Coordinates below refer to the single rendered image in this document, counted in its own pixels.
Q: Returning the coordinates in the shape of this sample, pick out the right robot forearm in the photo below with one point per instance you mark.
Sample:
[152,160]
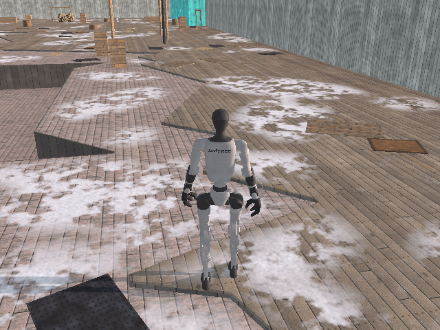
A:
[251,184]

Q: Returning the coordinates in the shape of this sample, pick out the robot left hand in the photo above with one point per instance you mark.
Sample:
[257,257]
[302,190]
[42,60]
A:
[188,196]

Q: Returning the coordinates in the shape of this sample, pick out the right robot foot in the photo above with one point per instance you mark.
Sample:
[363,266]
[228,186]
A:
[233,271]

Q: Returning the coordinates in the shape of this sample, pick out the left robot forearm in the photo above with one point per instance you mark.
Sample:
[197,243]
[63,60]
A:
[188,182]

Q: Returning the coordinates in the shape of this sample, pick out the robot left upper arm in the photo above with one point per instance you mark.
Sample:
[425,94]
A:
[195,156]

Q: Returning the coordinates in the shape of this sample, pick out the robot right upper arm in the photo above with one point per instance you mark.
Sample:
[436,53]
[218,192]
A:
[242,146]

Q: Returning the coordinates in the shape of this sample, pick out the robot right hand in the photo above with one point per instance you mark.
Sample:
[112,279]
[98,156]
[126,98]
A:
[256,207]

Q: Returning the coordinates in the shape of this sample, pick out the robot head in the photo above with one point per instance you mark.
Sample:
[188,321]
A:
[220,118]

